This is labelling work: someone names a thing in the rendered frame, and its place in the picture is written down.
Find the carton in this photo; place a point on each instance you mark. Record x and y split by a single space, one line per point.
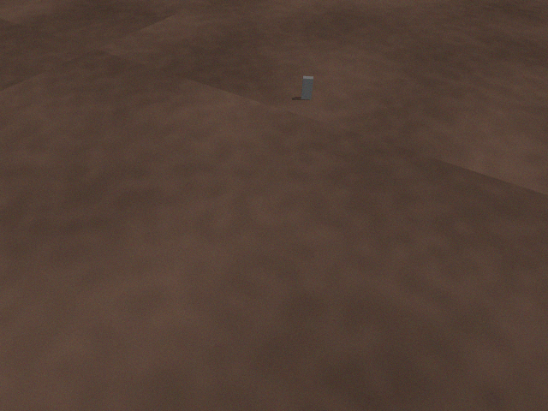
307 87

